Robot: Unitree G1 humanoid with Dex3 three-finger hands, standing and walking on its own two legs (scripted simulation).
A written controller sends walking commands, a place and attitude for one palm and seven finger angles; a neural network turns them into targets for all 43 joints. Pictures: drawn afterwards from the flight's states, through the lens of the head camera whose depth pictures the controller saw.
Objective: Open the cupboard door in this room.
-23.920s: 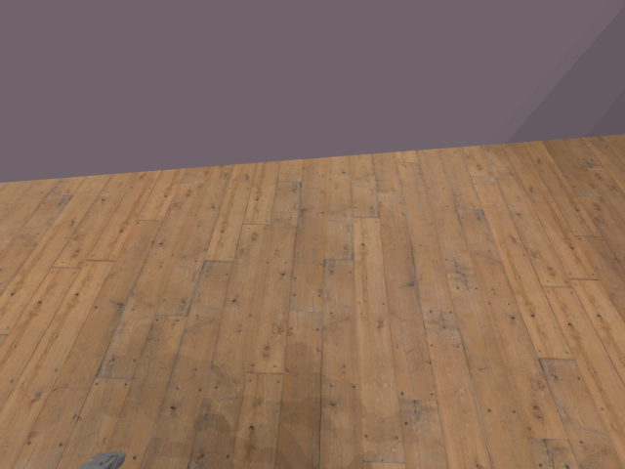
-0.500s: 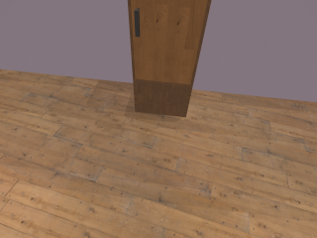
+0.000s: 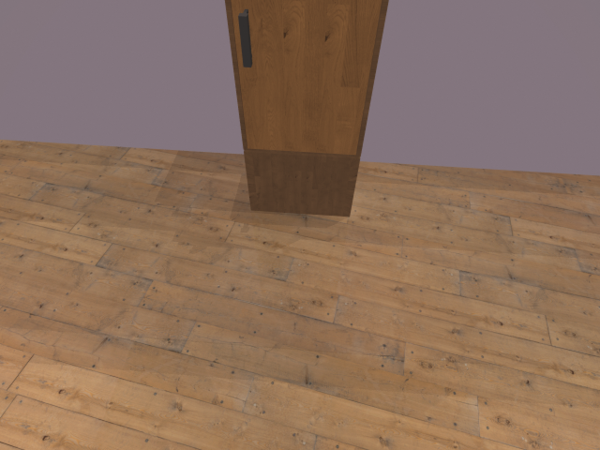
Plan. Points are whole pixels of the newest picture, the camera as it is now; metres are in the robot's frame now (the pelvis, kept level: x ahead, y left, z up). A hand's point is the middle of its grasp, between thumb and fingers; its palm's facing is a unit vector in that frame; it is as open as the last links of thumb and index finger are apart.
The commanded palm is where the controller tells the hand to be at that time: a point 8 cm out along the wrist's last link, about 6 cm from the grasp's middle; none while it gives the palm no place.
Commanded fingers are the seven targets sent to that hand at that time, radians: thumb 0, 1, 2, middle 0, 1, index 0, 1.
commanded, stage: stand and wait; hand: left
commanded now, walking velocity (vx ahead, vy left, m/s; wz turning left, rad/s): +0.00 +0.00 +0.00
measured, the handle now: (246, 38) +1.17 +0.24 +0.03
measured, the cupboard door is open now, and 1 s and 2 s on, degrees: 0 0 0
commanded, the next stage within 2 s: look at it before walking up in 0.22 s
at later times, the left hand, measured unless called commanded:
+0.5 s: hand out of the picture -0.01 +0.16 -0.18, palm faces +0.03 -0.98 -0.17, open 7.4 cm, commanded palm none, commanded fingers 0.00 0.90 0.90 -0.20 -0.30 -0.20 -0.30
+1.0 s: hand out of the picture +0.00 +0.18 -0.18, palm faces +0.02 -0.98 -0.19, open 7.4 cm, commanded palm none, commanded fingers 0.00 0.90 0.90 -0.20 -0.30 -0.20 -0.30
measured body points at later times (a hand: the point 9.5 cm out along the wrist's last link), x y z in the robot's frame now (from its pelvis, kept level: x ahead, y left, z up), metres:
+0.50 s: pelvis +0.01 +0.00 +0.00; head +0.02 +0.00 +0.45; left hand -0.01 +0.21 -0.17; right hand -0.02 -0.21 -0.16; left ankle -0.04 +0.11 -0.74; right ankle +0.00 -0.12 -0.74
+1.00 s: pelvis +0.00 +0.00 +0.00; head +0.01 +0.01 +0.45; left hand +0.00 +0.23 -0.16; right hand -0.01 -0.22 -0.16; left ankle -0.04 +0.11 -0.74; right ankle +0.00 -0.12 -0.74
